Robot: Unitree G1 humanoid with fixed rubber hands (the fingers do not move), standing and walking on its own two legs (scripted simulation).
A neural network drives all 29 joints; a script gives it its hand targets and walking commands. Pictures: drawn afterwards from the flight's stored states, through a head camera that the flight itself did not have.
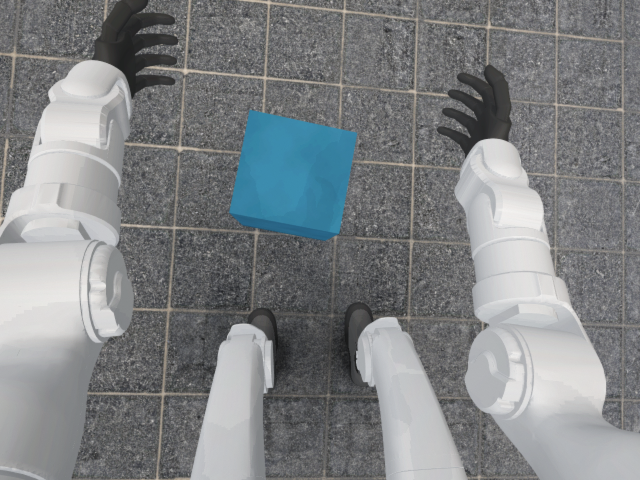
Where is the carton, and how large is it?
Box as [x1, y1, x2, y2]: [229, 110, 356, 240]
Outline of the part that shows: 250,110 229,212 243,225 325,240 337,234 339,232 356,133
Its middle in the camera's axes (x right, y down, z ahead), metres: -0.06 -0.13 +0.86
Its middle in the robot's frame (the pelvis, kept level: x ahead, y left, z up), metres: +0.52 +0.01 -0.53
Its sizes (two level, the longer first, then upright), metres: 0.210 0.200 0.250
